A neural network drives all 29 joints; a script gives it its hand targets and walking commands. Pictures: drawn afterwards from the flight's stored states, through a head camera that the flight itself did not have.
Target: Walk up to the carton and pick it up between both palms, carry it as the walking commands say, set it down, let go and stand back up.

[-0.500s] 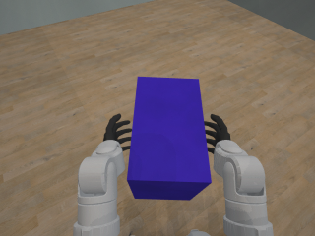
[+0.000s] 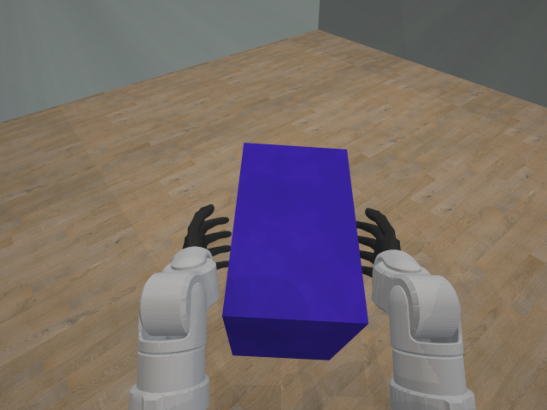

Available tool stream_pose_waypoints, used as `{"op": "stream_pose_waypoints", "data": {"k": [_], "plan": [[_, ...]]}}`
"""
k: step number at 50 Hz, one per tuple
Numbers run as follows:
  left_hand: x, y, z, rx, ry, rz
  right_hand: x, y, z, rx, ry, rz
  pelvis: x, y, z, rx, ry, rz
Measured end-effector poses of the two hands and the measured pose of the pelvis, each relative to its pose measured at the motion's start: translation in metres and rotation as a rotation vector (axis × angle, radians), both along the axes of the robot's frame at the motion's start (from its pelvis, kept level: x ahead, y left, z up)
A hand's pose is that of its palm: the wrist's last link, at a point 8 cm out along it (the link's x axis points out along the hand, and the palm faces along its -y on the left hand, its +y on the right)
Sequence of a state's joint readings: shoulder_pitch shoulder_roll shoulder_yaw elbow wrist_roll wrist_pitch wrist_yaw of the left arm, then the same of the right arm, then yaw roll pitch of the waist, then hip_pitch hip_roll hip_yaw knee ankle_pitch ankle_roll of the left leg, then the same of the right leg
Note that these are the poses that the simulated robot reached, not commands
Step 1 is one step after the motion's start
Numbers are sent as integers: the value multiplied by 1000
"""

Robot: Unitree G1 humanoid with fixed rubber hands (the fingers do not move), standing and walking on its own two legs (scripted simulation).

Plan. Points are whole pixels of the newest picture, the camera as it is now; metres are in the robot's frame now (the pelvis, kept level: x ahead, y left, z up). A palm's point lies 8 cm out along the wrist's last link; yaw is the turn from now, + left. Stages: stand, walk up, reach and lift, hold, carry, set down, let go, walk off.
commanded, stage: carry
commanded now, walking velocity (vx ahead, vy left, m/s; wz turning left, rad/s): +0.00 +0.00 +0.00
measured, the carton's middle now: (288, 255) +0.35 +0.01 +0.06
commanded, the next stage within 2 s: none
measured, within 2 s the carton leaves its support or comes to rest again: neither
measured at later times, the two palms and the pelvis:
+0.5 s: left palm (193, 272) +0.27 +0.13 +0.12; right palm (386, 276) +0.27 -0.12 +0.11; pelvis -0.02 +0.00 +0.00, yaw +0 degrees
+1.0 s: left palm (196, 278) +0.28 +0.13 +0.09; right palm (376, 283) +0.28 -0.11 +0.08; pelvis -0.02 +0.00 +0.00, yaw +0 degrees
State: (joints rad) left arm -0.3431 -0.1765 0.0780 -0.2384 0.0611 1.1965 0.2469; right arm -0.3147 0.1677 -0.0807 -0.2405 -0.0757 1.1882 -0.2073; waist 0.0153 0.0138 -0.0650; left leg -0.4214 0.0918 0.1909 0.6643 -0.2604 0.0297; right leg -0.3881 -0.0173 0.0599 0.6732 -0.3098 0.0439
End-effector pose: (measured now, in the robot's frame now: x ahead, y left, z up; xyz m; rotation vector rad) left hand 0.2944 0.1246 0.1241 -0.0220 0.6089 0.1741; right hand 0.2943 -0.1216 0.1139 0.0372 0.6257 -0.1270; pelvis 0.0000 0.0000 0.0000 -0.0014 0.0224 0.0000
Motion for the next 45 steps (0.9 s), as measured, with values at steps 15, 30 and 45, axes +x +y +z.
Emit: {"op": "stream_pose_waypoints", "data": {"k": [15,30,45], "plan": [[-20,3,3,9,4,1,-19,3,2,-4,7,7,-15,2,-1,-2,-21,1],[-19,3,-6,9,31,-2,-19,3,-6,-7,36,5,-16,2,-1,-2,-22,1],[-10,5,-23,9,40,-2,-11,6,-24,-15,51,5,-16,2,-1,-2,-22,1]]}}
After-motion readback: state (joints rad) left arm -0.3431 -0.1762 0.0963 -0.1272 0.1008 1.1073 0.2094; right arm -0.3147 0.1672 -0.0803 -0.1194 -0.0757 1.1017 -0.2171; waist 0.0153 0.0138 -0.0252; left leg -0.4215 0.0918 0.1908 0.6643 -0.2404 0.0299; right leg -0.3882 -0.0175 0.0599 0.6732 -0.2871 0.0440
